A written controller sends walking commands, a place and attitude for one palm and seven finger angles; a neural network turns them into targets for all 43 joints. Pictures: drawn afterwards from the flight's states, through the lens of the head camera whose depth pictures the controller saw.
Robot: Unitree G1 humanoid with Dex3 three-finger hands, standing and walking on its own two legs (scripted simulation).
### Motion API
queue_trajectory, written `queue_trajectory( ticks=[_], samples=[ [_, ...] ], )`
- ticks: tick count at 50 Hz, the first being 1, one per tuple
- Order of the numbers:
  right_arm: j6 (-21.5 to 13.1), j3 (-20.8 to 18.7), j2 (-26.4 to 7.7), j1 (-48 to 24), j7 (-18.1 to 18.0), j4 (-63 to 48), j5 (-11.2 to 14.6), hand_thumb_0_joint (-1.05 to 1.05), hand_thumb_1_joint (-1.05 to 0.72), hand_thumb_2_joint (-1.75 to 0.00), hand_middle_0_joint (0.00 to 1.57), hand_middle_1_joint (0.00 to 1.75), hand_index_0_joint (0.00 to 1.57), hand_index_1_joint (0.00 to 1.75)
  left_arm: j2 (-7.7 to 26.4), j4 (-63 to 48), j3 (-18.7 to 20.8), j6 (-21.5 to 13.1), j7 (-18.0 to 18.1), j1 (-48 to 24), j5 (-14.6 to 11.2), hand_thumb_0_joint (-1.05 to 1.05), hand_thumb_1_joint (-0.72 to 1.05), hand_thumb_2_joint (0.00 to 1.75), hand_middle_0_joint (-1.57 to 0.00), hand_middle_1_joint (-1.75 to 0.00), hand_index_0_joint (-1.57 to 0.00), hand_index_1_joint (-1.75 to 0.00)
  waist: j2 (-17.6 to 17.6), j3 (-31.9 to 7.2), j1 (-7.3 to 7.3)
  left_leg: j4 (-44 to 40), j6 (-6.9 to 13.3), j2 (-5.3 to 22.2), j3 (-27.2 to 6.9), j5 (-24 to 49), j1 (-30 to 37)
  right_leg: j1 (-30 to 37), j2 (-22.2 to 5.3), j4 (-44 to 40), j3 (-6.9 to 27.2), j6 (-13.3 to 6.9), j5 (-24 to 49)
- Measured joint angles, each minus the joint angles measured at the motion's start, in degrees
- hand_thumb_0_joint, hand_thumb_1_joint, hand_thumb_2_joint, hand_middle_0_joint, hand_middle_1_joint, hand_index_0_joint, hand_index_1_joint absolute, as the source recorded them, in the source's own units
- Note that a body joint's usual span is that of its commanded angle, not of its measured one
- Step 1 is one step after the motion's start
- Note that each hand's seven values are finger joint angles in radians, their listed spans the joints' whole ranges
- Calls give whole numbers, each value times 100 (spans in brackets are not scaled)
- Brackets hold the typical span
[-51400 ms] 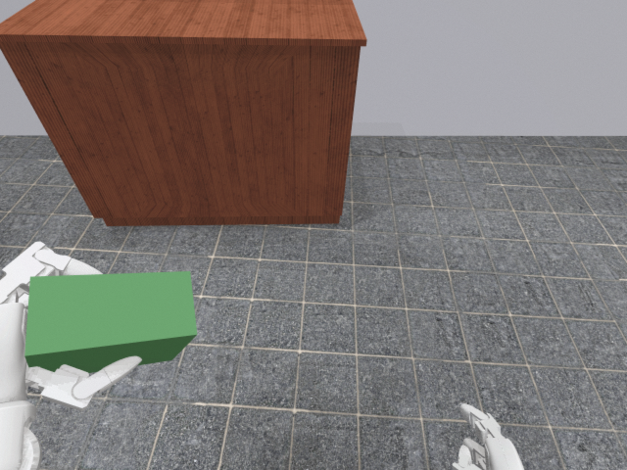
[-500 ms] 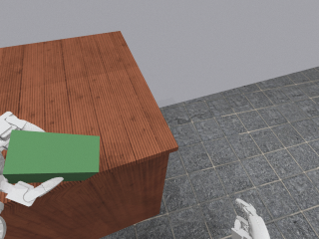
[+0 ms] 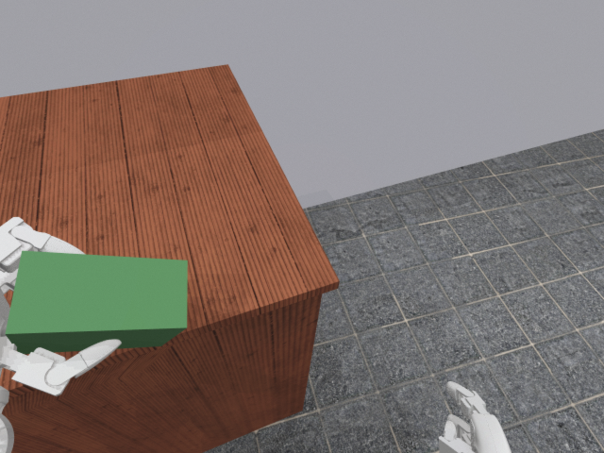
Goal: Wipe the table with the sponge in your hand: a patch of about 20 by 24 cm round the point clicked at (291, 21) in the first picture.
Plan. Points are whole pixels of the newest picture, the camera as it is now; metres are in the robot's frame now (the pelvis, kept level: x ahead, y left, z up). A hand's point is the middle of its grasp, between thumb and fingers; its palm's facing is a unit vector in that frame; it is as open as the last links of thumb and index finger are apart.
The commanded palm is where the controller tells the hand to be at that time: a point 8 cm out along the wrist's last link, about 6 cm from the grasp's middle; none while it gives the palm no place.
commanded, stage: shuffle to correct the standing spot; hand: left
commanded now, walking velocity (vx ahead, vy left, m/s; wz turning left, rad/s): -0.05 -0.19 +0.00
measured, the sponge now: (129, 306) +0.23 +0.19 +0.14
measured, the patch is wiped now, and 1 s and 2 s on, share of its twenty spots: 0.00 0.00 0.00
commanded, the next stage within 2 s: none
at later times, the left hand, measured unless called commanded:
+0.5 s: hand (58, 312) +0.21 +0.24 +0.16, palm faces +0.34 -0.86 -0.38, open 10.5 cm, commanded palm +0.16 +0.28 +0.18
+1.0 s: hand (59, 310) +0.21 +0.24 +0.17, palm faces +0.34 -0.86 -0.38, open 10.5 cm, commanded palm +0.16 +0.28 +0.18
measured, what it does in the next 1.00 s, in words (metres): stands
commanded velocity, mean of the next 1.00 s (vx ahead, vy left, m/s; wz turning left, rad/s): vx -0.05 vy -0.19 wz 0.00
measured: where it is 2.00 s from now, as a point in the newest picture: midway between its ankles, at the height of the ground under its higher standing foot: outside the picture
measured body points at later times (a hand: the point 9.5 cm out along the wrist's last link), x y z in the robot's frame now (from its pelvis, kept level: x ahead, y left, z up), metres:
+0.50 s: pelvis +0.00 +0.00 +0.00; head +0.02 +0.01 +0.45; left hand +0.19 +0.28 +0.19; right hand +0.16 -0.24 -0.08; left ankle +0.02 +0.14 -0.73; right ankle -0.01 -0.06 -0.73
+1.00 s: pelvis +0.00 +0.00 +0.00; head +0.02 +0.01 +0.45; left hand +0.19 +0.28 +0.19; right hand +0.16 -0.24 -0.08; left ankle +0.02 +0.14 -0.73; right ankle -0.01 -0.06 -0.73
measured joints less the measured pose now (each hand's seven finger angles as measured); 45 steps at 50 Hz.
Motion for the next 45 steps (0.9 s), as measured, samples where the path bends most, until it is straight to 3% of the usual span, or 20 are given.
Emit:
queue_trajectory(
  ticks=[7, 17, 25, 37, 45],
  samples=[
    [20, 1, -1, -5, -41, 17, -22, 1, -91, -89, 20, 30, 20, 30, 50, 9, -47, -2, -28, -70, 37, -1, -54, 104, -70, -130, -71, -132, -56, 38, 2, -130, 0, -36, -7, 69, 94, 87, -31, -96, -10, 67, 45],
    [-11, 28, 25, -40, 7, -84, 3, 1, -90, -89, 20, 30, 20, 30, 61, -3, 18, 8, -9, 11, 32, -1, -54, 104, -70, -131, -70, -132, 42, 24, 3, -96, -21, 30, -23, 99, -5, 18, 39, -141, -21, -25, 119],
    [28, -6, -26, 45, -31, 49, -10, 1, -90, -89, 20, 30, 20, 30, -18, 47, -68, 35, 0, 6, 16, -1, -54, 104, -70, -131, -71, -132, -18, -30, 17, -50, -14, -18, -6, 42, 54, 36, -19, 1, -10, 12, 9],
    [-6, 46, 47, -40, 7, -92, -7, 1, -90, -89, 20, 30, 20, 30, 122, 14, 28, 11, -20, -8, 55, -1, -54, 104, -70, -131, -71, -132, 43, 65, -13, -193, -51, 24, -42, 176, 30, 57, 37, -229, -41, -13, 181],
    [22, 11, -24, 38, -17, 24, 1, 1, -90, -89, 20, 30, 20, 30, -24, 47, -68, 49, 18, 62, 7, -1, -54, 104, -70, -131, -71, -132, 31, -47, 24, -47, 16, -3, -16, 48, 27, 15, 0, -9, -20, -26, 21]
  ],
)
